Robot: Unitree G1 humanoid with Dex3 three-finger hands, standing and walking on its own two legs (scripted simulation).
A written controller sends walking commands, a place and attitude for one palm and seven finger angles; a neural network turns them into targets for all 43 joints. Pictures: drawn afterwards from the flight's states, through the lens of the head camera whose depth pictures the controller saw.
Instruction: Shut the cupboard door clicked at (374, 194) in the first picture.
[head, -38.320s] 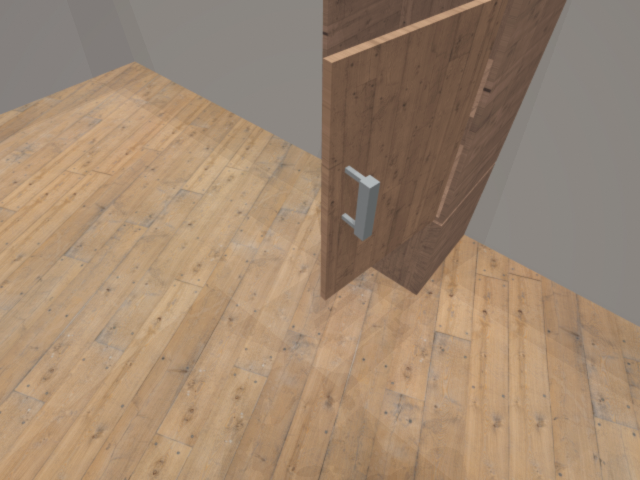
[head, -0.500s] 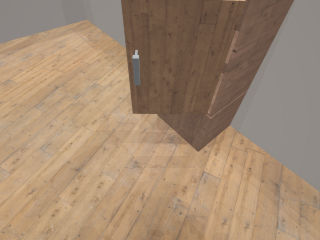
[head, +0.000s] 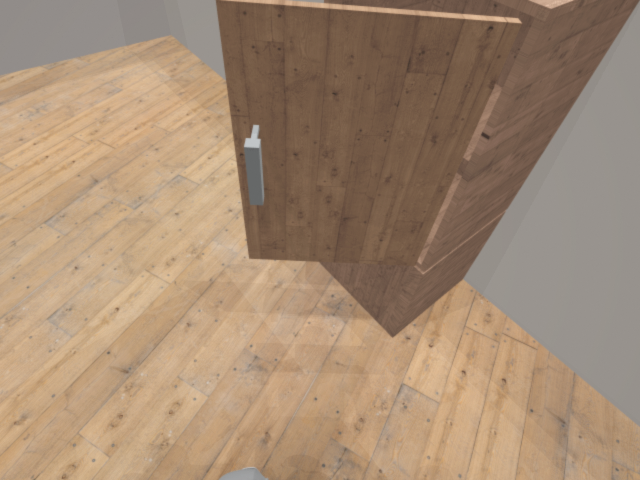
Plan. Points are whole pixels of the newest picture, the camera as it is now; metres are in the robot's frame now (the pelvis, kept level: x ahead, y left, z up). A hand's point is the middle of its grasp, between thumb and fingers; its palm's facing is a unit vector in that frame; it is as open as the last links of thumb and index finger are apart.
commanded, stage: take the last steps up to it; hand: left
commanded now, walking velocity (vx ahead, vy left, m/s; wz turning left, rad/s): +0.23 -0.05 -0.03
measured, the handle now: (256, 165) +0.62 +0.15 +0.00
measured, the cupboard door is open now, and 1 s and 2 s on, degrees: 50 50 50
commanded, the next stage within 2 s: come to a stop and stand still in 0.22 s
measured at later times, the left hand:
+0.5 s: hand (239, 443) +0.19 +0.12 -0.14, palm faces +0.02 -0.97 -0.23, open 7.2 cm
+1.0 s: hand (184, 449) +0.18 +0.20 -0.16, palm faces +0.05 -0.98 -0.20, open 7.4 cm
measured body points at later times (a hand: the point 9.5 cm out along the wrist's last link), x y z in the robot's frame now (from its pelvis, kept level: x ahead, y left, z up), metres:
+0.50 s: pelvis +0.15 -0.06 +0.02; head +0.18 -0.08 +0.47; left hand +0.19 +0.17 -0.13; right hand +0.16 -0.30 -0.14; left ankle +0.13 +0.06 -0.68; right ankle +0.16 -0.16 -0.72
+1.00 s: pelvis +0.14 -0.01 +0.02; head +0.18 +0.03 +0.47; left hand +0.18 +0.25 -0.15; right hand +0.24 -0.24 -0.10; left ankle +0.19 +0.08 -0.72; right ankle +0.09 -0.17 -0.63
